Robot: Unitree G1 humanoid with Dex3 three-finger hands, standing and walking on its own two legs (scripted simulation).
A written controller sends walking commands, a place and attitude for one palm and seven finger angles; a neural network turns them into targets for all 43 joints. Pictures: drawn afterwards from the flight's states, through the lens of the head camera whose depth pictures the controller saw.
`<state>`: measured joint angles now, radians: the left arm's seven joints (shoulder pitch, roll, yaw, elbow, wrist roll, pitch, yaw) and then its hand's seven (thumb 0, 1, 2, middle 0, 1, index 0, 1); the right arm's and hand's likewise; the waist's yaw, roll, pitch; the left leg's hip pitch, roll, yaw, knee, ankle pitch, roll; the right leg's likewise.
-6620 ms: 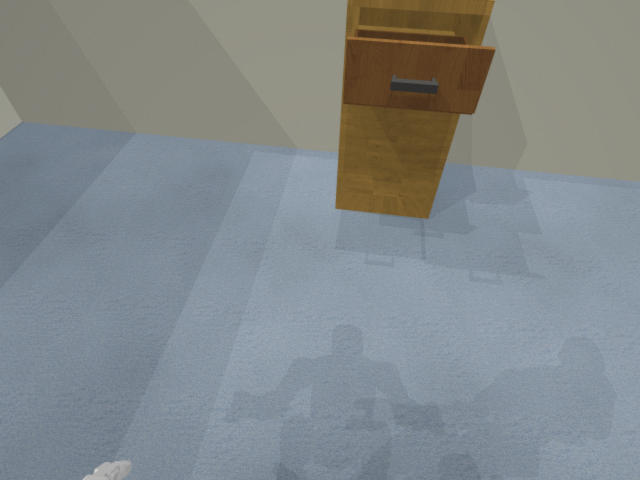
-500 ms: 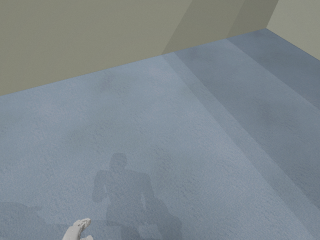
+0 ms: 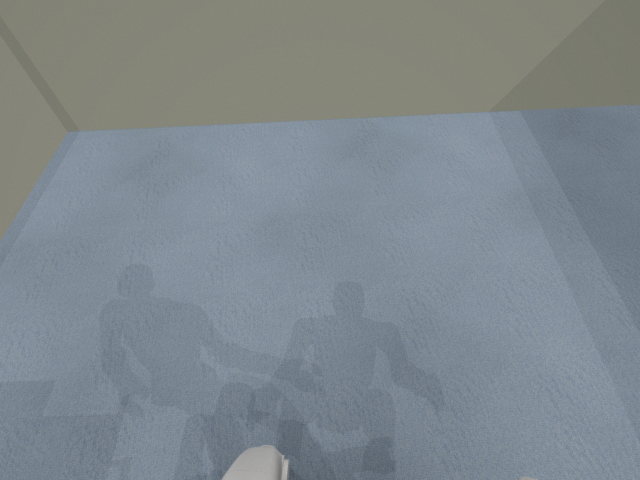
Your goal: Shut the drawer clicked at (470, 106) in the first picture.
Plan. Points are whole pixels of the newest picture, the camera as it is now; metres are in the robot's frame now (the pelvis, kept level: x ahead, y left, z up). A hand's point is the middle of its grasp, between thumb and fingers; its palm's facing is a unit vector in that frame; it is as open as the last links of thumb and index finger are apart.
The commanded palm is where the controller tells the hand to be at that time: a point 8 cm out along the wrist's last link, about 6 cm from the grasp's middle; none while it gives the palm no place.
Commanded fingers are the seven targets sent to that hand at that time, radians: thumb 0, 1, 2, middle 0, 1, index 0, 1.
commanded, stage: turn to face it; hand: left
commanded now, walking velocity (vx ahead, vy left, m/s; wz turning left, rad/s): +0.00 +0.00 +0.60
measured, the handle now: out of the picture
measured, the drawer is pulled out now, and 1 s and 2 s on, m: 0.26 0.26 0.26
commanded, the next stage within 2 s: none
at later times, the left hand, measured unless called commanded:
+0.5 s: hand out of the picture +0.07 +0.28 -0.16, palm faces +0.31 -0.92 -0.23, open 7.4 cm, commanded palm none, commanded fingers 0.00 0.90 0.90 -0.20 -0.30 -0.20 -0.30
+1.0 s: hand out of the picture +0.01 +0.20 -0.13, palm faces +0.55 -0.78 -0.29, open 7.4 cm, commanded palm none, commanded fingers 0.00 0.90 0.90 -0.20 -0.30 -0.20 -0.30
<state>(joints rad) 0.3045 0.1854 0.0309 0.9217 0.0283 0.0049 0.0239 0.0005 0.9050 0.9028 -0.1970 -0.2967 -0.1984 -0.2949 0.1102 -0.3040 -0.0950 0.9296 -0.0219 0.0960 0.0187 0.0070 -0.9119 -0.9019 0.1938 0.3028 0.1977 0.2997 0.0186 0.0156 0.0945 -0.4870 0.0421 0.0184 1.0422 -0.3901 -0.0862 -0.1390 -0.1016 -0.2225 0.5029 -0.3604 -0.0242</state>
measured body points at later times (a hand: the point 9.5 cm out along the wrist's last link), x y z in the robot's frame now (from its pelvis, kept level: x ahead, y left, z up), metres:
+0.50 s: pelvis +0.02 +0.05 +0.00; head +0.05 +0.08 +0.45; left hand +0.05 +0.33 -0.14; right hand +0.16 -0.17 -0.13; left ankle +0.00 +0.12 -0.74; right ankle +0.06 -0.13 -0.66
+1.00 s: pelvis +0.04 -0.02 +0.00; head +0.08 -0.03 +0.45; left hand -0.02 +0.24 -0.11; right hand +0.22 -0.22 -0.16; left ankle -0.07 +0.12 -0.64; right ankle +0.07 -0.10 -0.74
